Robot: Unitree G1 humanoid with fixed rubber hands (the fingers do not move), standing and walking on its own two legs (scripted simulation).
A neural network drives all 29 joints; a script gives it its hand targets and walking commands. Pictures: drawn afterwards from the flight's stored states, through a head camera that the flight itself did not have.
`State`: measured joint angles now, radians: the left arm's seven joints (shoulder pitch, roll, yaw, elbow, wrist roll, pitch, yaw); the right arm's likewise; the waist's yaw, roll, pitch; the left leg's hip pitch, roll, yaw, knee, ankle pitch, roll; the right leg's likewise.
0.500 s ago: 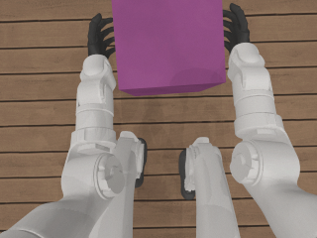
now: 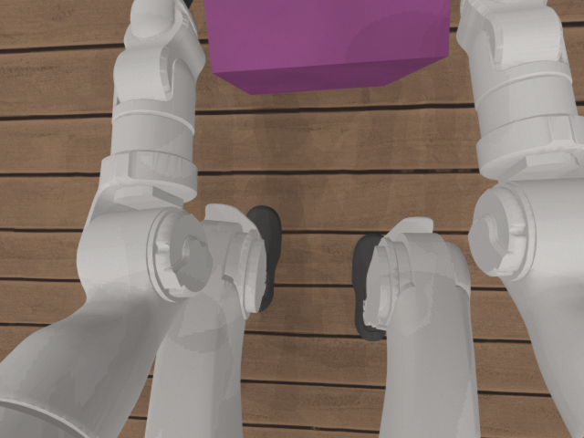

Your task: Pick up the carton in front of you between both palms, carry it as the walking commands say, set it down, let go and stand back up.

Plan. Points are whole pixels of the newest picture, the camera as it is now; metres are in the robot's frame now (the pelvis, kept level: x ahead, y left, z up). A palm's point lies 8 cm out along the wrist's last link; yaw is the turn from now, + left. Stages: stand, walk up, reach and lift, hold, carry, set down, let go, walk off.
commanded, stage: set down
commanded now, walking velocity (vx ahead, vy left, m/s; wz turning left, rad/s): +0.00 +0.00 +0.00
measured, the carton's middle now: out of the picture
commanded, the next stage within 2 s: none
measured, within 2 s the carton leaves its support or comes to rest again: rests again in 0.64 s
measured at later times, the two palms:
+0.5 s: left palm (172, 0) +0.53 +0.17 -0.18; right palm out of the picture +0.56 -0.13 -0.19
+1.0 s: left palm (165, 6) +0.53 +0.18 -0.19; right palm out of the picture +0.56 -0.13 -0.20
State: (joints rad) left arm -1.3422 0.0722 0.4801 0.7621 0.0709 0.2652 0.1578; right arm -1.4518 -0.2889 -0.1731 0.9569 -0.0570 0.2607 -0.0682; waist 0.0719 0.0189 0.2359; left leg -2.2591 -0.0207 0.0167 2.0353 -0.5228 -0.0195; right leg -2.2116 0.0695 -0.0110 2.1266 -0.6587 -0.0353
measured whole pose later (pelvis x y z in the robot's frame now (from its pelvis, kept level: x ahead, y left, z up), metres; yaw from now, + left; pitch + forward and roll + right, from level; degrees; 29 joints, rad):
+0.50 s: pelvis -0.01 +0.00 -0.03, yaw -1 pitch +39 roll +3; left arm -1.42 0.15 0.48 0.93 0.05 0.23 0.10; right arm -1.54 -0.32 -0.14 1.09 -0.06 0.23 -0.04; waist 0.09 0.03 0.32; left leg -2.28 -0.05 0.00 2.14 -0.53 -0.05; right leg -2.24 0.09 0.00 2.23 -0.66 -0.02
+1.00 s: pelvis -0.01 +0.00 -0.04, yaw +0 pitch +34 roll +4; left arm -1.45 0.22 0.55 1.00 0.06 0.19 0.02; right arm -1.57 -0.27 -0.27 1.05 -0.18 0.21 0.08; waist 0.05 0.06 0.42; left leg -2.24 -0.06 0.01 2.18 -0.54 -0.05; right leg -2.20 0.08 0.00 2.28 -0.68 -0.03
